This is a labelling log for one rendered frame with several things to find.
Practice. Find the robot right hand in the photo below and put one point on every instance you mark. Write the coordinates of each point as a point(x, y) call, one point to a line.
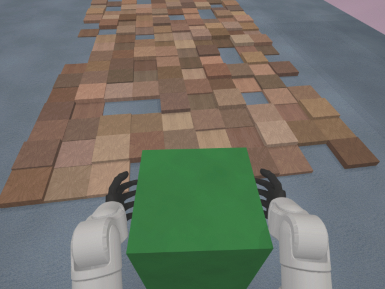
point(273, 186)

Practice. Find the left robot forearm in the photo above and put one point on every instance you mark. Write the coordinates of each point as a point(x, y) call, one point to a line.
point(95, 249)

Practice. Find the carton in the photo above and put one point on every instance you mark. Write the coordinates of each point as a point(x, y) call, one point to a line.
point(197, 221)

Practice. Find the right robot forearm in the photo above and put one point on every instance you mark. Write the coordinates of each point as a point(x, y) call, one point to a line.
point(303, 246)

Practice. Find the robot left hand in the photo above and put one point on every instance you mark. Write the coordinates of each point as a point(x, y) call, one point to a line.
point(115, 192)

